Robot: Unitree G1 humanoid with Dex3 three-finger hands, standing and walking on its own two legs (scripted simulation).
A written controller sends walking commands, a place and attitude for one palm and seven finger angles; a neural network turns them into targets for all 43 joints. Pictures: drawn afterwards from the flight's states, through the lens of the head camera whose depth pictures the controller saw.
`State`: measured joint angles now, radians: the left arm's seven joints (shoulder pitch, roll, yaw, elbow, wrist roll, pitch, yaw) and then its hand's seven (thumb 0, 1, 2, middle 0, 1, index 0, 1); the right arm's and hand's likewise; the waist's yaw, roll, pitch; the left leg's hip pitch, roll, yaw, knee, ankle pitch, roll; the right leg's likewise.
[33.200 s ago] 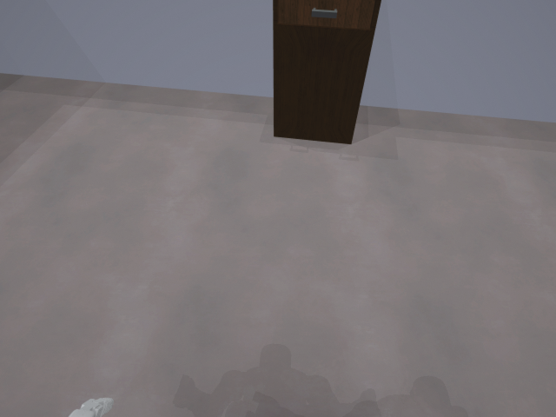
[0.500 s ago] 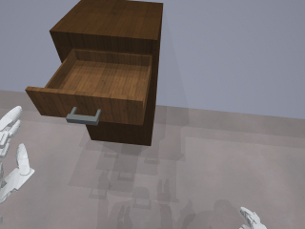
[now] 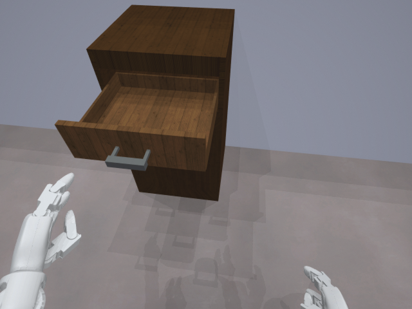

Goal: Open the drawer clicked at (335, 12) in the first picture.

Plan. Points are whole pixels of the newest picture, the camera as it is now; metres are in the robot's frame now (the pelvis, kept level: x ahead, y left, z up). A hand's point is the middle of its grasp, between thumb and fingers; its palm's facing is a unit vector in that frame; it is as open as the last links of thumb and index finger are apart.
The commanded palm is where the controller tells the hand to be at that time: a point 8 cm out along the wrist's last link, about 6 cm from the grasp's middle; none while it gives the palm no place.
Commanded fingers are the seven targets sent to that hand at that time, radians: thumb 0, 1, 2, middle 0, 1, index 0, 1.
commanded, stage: let the arm hang, fingers relaxed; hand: left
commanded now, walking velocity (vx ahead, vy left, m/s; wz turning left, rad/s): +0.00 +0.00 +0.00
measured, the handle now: (129, 157) +0.50 +0.26 -0.05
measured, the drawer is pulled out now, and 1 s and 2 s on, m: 0.30 0.30 0.30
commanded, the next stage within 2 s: look to check the result in 1.02 s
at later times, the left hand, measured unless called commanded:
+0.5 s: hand out of the picture -0.05 +0.20 -0.16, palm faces +0.02 -0.97 -0.24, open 7.2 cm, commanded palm none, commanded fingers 0.00 0.90 0.90 -0.20 -0.30 -0.20 -0.30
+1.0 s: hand out of the picture -0.02 +0.16 -0.17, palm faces +0.03 -0.98 -0.18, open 7.3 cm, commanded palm none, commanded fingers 0.00 0.90 0.90 -0.20 -0.30 -0.20 -0.30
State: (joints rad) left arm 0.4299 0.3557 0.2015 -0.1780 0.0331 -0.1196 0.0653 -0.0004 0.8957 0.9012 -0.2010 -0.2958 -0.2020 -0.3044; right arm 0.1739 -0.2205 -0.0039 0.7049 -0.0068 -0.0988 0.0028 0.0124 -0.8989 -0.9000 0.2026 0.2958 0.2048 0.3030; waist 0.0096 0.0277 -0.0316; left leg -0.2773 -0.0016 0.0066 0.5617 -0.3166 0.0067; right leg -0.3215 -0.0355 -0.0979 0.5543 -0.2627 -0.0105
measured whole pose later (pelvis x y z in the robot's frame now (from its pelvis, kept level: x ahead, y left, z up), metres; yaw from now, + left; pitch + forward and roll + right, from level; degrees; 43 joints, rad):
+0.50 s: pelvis +0.00 +0.00 +0.01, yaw +0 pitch -2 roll +0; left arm 0.33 0.20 0.01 1.12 0.01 0.03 0.02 0.00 0.93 0.90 -0.20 -0.29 -0.20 -0.30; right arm 0.36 -0.15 0.01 1.09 -0.01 0.02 -0.03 0.01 -0.91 -0.90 0.20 0.30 0.20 0.30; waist 0.01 0.01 0.09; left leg -0.15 0.00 0.01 0.43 -0.26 0.01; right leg -0.19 -0.03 -0.10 0.41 -0.19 -0.01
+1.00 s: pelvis -0.01 -0.01 +0.01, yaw -1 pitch -2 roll +0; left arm 0.29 0.14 0.02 1.12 0.02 0.01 0.03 0.00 0.92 0.90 -0.20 -0.29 -0.20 -0.30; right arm 0.34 -0.10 0.00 1.11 -0.01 0.01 -0.03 0.01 -0.91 -0.90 0.20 0.30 0.20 0.30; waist 0.00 0.01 0.05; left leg -0.15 0.01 0.02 0.43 -0.24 0.00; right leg -0.20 -0.02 -0.09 0.42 -0.19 -0.02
